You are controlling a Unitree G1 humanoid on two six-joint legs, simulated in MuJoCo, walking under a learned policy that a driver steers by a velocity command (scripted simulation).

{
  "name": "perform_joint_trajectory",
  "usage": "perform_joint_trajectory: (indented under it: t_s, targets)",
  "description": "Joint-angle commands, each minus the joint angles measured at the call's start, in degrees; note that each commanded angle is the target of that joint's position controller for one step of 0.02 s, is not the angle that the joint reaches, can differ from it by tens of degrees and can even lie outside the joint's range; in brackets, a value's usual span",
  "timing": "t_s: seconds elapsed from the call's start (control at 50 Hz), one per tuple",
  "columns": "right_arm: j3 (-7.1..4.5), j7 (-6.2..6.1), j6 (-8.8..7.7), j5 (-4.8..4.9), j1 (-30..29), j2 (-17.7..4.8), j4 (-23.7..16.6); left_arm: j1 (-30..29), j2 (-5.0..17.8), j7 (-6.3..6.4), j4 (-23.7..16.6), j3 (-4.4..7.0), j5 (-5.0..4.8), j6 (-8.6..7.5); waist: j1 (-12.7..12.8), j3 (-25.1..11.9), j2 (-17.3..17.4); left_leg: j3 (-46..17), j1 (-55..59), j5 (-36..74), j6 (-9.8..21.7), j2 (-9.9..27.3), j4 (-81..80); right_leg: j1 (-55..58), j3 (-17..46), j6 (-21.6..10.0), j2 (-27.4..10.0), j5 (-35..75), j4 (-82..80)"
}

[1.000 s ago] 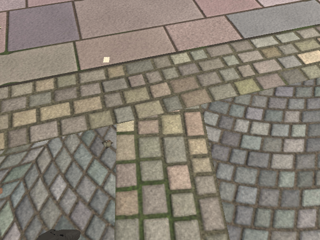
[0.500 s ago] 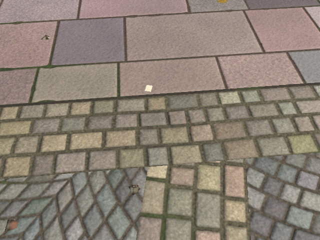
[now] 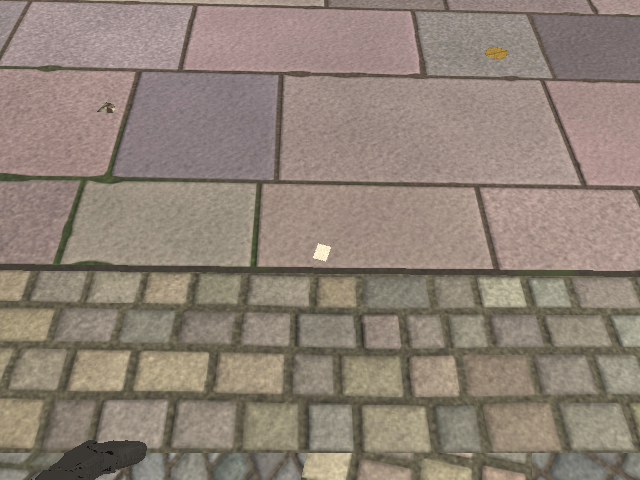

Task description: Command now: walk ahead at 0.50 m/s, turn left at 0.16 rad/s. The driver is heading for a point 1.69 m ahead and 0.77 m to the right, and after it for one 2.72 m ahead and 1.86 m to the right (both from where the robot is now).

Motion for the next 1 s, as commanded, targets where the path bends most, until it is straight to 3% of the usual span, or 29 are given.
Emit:
perform_joint_trajectory:
  t_s: [0.02, 0.04, 0.06, 0.08, 0.1, 0.12, 0.14, 0.16, 0.18, 0.22, 0.26, 0.32, 0.38, 0.44, 0.48, 0.52, 0.54, 0.56, 0.58, 0.6, 0.62, 0.64, 0.68, 0.7, 0.78, 0.88, 0.96, 1.0]
  targets:
    - [-2.17, -0.41, -0.15, -0.46, 2.17, -8.76, -1.53, -3.63, 5.99, -0.63, -4.27, 1.24, -0.16, -1.27, 0.7, 0.57, 8.46, -9.1, 1.84, 19.25, 6.99, 17.5, -1.41, 2.76, -1.74, -2.46, 0.02, -4.34, -1.09]
    - [-2.25, -0.37, 0.09, -0.53, 1.85, -9.04, -1.47, -1.92, 6.72, -0.59, -3.98, 1.5, -0.14, -1.38, 1.78, 0.02, 8.86, -8.46, 3.64, 26.25, 6.4, 17.56, 1.01, 4.84, -3.1, -3.92, 0.8, -7.27, -2.05]
    - [-2.0, -0.36, 0.3, -0.57, 1.31, -8.61, -1.63, 2.92, 8.12, -0.4, -2.53, 2.29, 0.03, -1.49, 4.3, -2.94, 8.36, -6.16, 4.75, 36.68, 5.34, 15.46, 6.9, 11.32, -4.7, -5.88, 2.27, -7.68, -3.91]
    - [-1.22, -0.33, 0.33, -1.12, 0.75, -7.28, -2.45, 11.29, 10.3, -0.33, -0.7, 3.09, 0.48, -1.59, 7.95, -10.34, 6.89, -3.3, 0.94, 38.49, 3.93, 13.01, 18.23, 24.58, -0.6, -9.36, -1.48, -5.17, -1.38]
    - [-0.2, -0.14, -0.42, -1.32, 5.01, -4.69, -3.48, 19.37, 15.19, -0.4, 0.32, 4.43, 0.81, -1.36, 8.52, -19.0, -3.47, 1.78, -16.84, 23.63, -0.28, 5.7, 37.16, 46.05, 18.03, -17.59, -12.02, -5.68, -0.49]
    - [0.42, 0.03, -1.31, -1.03, 7.28, -3.61, -3.35, 22.71, 14.09, -1.07, 2.49, 4.48, -1.16, -0.56, 8.6, -20.4, -15.22, 3.87, -32.54, -12.46, -3.18, 0.72, 50.84, 54.17, 37.82, -23.02, -18.77, -17.62, -8.82]
    - [-0.35, 0.32, -2.22, -0.27, 2.14, -7.99, -4.62, 20.22, 10.18, -1.27, 1.74, 3.14, -2.3, -0.33, 9.34, -12.77, -8.67, 0.72, -39.75, -12.52, -2.24, 4.61, 54.51, 50.01, 37.93, -20.41, -17.49, -26.88, -11.23]
    - [-0.41, 0.61, -2.93, 0.28, -3.92, -8.47, -5.99, 16.65, 8.39, -1.07, 0.4, 2.62, -1.32, 0.15, 9.34, -6.4, -3.61, 1.82, -40.65, -7.93, -1.87, 6.82, 53.55, 42.59, 30.55, -18.24, -15.05, -25.04, -12.17]
    - [-0.41, 0.69, -3.43, -0.78, -8.14, -7.78, -6.85, 14.53, 7.21, -1.13, -0.01, 2.13, -0.43, 0.54, 8.57, -0.99, 1.25, 3.2, -39.84, -4.71, -1.77, 8.25, 49.03, 35.03, 24.71, -16.71, -11.87, -18.65, -13.95]
    - [-0.69, 0.73, -3.65, -2.07, -7.39, -6.92, -7.46, 13.23, 6.73, -0.71, -0.59, 1.84, 0.0, 0.72, 5.79, -1.35, -1.22, 3.53, -34.85, -1.36, -2.98, 10.26, 42.01, 29.78, 20.97, -16.79, -9.36, -8.68, -15.09]
    - [-0.5, 0.75, -3.33, -2.07, -7.34, -5.39, -7.76, 13.94, 7.18, -0.18, -0.46, 2.05, -0.5, 0.98, 4.87, -2.22, -2.56, 4.8, -32.39, -0.94, -4.38, 10.11, 36.13, 27.18, 17.71, -17.02, -7.86, -4.79, -16.03]
    - [0.24, 0.53, -3.03, -2.0, -13.61, -3.65, -9.79, 15.8, 9.77, 1.02, 0.0, 3.02, -1.14, 1.34, 6.19, -0.83, -1.91, 5.97, -30.66, 7.36, -6.34, 8.94, 24.53, 22.81, 14.15, -16.33, -6.3, -2.52, -17.16]
    - [0.57, 0.98, -3.38, -1.44, -19.48, -2.92, -11.29, 18.61, 9.94, 1.73, 0.71, 3.3, -1.47, 2.13, 8.16, -0.44, -2.3, 6.05, -25.13, 18.44, -6.95, 6.51, 14.82, 19.43, 12.18, -14.16, -4.11, -3.89, -16.58]
    - [0.34, 1.52, -3.8, -0.74, -23.46, -3.65, -12.64, 21.93, 9.3, 2.07, 1.55, 3.25, -1.85, 2.95, 9.19, -0.3, -2.5, 5.03, -22.23, 20.29, -6.75, 5.04, 10.25, 20.98, 14.9, -13.22, -4.76, -7.05, -13.87]
    - [-0.13, 1.72, -4.2, -0.5, -23.88, -4.93, -12.97, 22.45, 9.36, 2.32, 1.54, 3.4, -1.79, 3.39, 8.5, -0.25, -3.18, 4.02, -20.66, 17.41, -5.97, 5.02, 7.8, 23.76, 18.17, -12.43, -5.84, -8.6, -11.14]
    - [-0.87, 1.55, -4.65, -0.44, -20.04, -6.43, -12.09, 21.28, 9.34, 2.41, 1.06, 3.57, -1.66, 3.76, 5.76, -1.17, -4.24, 4.51, -14.71, 14.71, -4.06, 5.36, 5.14, 24.36, 19.72, -11.17, -5.73, -6.55, -7.05]
    - [-1.67, 1.14, -4.81, -0.87, -15.01, -7.93, -10.91, 20.57, 8.07, 2.28, 0.48, 3.16, -1.41, 3.76, 3.14, -4.18, -3.85, 4.61, -6.48, 14.38, -2.34, 6.51, 3.74, 22.72, 18.32, -9.69, -3.28, -3.83, -1.69]
    - [-2.55, 0.6, -4.9, -1.73, -6.55, -10.75, -10.02, 19.58, 5.3, 1.99, -0.79, 2.13, -0.64, 3.51, -0.87, -11.43, -0.09, -2.09, 7.29, 12.14, 1.27, 14.55, 5.71, 16.66, 14.48, -7.86, -0.29, -8.07, 11.87]
    - [-3.78, 0.48, -3.93, -2.17, -0.37, -15.46, -8.43, 27.07, 0.86, 1.99, -2.01, 0.77, -1.58, 2.88, 0.74, -20.09, 15.54, -23.87, 26.47, 4.4, 10.21, 27.85, 3.55, -1.29, 5.85, -4.09, 7.71, -30.6, 30.04]
    - [-3.16, 0.91, -3.37, -0.98, 0.24, -11.86, -7.69, 27.71, 5.13, 2.08, -1.96, 1.23, -2.27, 2.68, 0.84, -18.51, 17.99, -35.19, 25.23, -7.86, 11.75, 31.29, -0.49, -10.26, 5.11, -3.43, 3.72, -39.12, 39.63]
    - [-2.05, 0.88, -3.21, -0.79, -2.78, -7.75, -8.33, 22.84, 9.1, 2.08, -1.96, 2.41, -2.33, 2.93, 0.0, -9.96, 11.05, -27.63, 17.8, -9.72, 9.25, 28.36, -1.99, -12.75, 5.51, -3.09, 1.2, -34.35, 42.94]
    - [-1.49, 0.9, -2.96, -1.13, -5.8, -6.34, -8.52, 19.51, 9.13, 2.13, -2.47, 2.64, -1.87, 3.29, 0.83, -5.02, 7.24, -19.46, 10.81, -3.79, 7.38, 25.67, -3.09, -11.61, 3.59, -2.56, -0.67, -30.02, 42.77]
    - [-0.62, 1.1, -2.93, -1.84, -9.2, -3.86, -7.68, 17.14, 7.33, 1.76, -3.42, 2.91, -1.17, 3.85, 3.16, -0.01, 7.13, -9.03, 1.2, 5.82, 5.69, 21.18, -6.56, -8.37, 2.73, -2.36, -3.48, -25.09, 38.86]
    - [-0.81, 1.16, -3.12, -1.91, -9.88, -4.43, -7.2, 17.58, 5.98, 1.47, -3.92, 2.69, -1.55, 4.21, 4.12, 0.44, 9.52, -6.26, -1.66, 7.85, 6.02, 20.87, -8.05, -6.61, 1.96, -2.11, -4.38, -23.93, 37.8]
    - [-1.81, 1.14, -3.84, -1.35, -9.5, -6.55, -5.32, 13.75, 3.85, 0.83, -6.45, 2.11, -1.2, 4.79, 4.25, 1.02, 6.78, 2.23, -2.6, 17.3, 7.73, 21.08, -11.19, -8.46, 1.02, -1.0, -5.63, -17.24, 30.89]
    - [-2.38, 0.74, -3.16, -0.93, -7.89, -9.07, -3.6, 6.01, 2.8, -0.99, -9.0, 1.32, -1.24, 3.99, 1.76, 1.86, 5.02, 12.38, -1.21, 22.32, 5.62, 19.45, -11.32, -4.51, -2.71, -2.11, -4.29, -3.27, 15.19]
    - [-2.98, 0.63, -2.0, 0.2, -4.68, -11.12, -1.72, 0.4, 3.56, -2.1, -12.17, 1.42, -1.36, 4.19, 0.75, 3.44, 5.06, 15.45, 5.14, 25.96, 3.94, 21.63, -8.95, -4.49, -5.17, -4.35, -2.93, -6.49, 9.0]
    - [-3.43, 0.39, -1.21, 0.62, -4.52, -12.71, -1.49, 1.2, 5.07, -2.38, -13.04, 2.18, -1.09, 4.45, 2.45, 1.79, 6.39, 17.59, 7.83, 41.16, 2.72, 22.01, -3.1, -0.24, -8.01, -6.45, -0.1, -12.45, 7.67]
